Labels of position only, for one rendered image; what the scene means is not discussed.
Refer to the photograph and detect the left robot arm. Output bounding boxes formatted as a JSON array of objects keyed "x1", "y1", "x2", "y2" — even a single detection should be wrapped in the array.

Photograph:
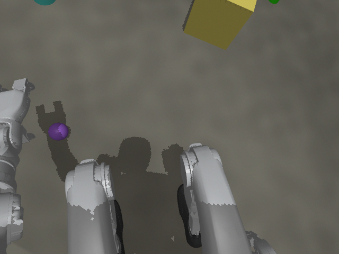
[{"x1": 0, "y1": 119, "x2": 24, "y2": 254}]

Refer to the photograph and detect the left robot foot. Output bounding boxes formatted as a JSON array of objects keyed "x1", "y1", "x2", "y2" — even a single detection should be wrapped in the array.
[{"x1": 114, "y1": 200, "x2": 125, "y2": 254}]

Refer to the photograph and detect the left robot hand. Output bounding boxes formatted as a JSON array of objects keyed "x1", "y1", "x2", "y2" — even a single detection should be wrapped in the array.
[{"x1": 0, "y1": 78, "x2": 35, "y2": 144}]

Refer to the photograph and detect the right robot foot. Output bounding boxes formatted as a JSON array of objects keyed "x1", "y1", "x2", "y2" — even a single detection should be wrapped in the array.
[{"x1": 177, "y1": 184, "x2": 202, "y2": 248}]

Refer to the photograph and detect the right robot hand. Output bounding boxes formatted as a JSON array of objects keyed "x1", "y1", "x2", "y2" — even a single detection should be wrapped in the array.
[{"x1": 245, "y1": 231, "x2": 277, "y2": 254}]

